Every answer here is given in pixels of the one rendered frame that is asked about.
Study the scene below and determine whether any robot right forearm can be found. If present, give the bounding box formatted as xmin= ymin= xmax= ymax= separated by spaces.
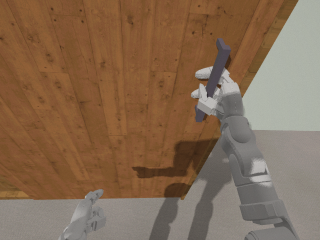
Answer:
xmin=220 ymin=115 xmax=300 ymax=240

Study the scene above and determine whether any robot left forearm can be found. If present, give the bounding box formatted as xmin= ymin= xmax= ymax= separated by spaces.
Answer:
xmin=58 ymin=222 xmax=88 ymax=240

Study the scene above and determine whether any right robot upper arm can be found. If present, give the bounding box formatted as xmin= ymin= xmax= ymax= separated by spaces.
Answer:
xmin=244 ymin=226 xmax=297 ymax=240

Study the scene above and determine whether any handle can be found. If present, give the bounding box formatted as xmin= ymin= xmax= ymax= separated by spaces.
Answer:
xmin=194 ymin=38 xmax=231 ymax=122

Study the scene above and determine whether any right robot hand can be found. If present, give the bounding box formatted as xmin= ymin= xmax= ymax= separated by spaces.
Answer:
xmin=191 ymin=66 xmax=244 ymax=124

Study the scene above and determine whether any wardrobe door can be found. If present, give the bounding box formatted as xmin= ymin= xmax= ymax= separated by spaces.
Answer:
xmin=0 ymin=174 xmax=22 ymax=192
xmin=0 ymin=0 xmax=284 ymax=200

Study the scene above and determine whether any left robot hand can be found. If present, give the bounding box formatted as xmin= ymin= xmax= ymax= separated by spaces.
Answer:
xmin=70 ymin=189 xmax=107 ymax=233

